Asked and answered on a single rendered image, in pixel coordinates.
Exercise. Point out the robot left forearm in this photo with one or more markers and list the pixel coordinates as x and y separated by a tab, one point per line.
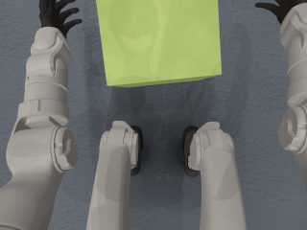
46	83

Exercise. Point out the robot right forearm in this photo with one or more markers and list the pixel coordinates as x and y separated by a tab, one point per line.
293	37

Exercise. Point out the robot right upper arm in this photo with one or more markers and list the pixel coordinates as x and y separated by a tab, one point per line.
292	135

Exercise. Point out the robot left shin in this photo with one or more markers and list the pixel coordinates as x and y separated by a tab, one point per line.
119	124

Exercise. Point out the left robot hand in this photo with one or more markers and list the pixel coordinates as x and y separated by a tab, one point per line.
50	15

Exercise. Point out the right robot hand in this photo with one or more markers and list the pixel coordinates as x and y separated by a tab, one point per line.
281	10

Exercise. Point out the robot right foot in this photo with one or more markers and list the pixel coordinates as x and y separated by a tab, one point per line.
187	138

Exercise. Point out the carton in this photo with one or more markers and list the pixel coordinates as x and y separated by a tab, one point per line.
152	42

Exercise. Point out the robot left upper arm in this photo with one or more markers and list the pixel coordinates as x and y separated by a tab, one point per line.
38	159

